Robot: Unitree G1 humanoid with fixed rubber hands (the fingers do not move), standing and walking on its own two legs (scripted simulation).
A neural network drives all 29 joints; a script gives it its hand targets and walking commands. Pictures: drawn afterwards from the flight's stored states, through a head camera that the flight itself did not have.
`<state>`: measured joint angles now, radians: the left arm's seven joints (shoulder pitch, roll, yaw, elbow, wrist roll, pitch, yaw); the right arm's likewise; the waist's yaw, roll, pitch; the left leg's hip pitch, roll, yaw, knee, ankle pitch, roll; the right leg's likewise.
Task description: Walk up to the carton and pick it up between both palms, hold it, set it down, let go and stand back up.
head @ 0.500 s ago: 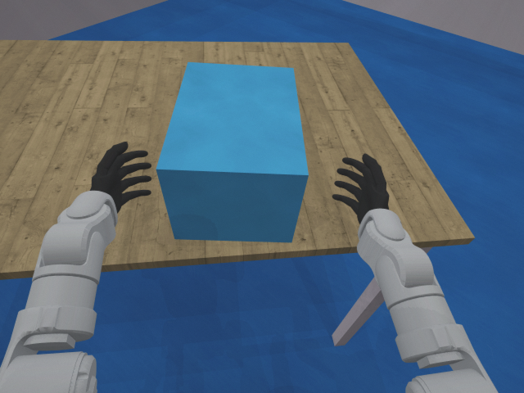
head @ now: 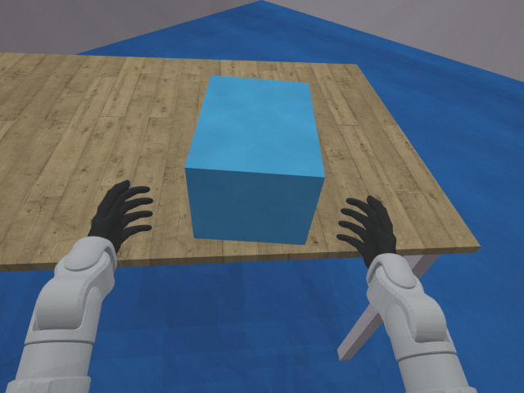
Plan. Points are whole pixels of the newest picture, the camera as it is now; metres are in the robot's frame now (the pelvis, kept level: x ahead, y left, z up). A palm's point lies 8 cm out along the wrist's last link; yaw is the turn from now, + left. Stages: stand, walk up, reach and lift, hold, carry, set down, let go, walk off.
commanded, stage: set down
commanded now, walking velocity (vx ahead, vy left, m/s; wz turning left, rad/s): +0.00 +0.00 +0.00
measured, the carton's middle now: (255, 155) +0.54 +0.03 +0.08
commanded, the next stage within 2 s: let go in 1.12 s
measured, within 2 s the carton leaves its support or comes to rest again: neither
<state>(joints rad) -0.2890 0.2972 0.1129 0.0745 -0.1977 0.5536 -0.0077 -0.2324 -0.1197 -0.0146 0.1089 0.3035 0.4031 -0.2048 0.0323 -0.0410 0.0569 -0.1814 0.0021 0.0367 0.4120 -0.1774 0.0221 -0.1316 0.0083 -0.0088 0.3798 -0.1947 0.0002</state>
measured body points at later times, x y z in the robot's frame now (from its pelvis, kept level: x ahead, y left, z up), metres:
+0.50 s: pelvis +0.01 +0.01 +0.00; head +0.02 +0.02 +0.45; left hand +0.27 +0.22 +0.05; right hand +0.26 -0.17 +0.03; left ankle +0.03 +0.10 -0.74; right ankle +0.01 -0.12 -0.74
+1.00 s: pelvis +0.03 -0.01 +0.00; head +0.06 +0.01 +0.45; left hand +0.24 +0.21 -0.02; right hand +0.22 -0.20 -0.01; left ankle +0.03 +0.10 -0.74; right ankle +0.01 -0.12 -0.74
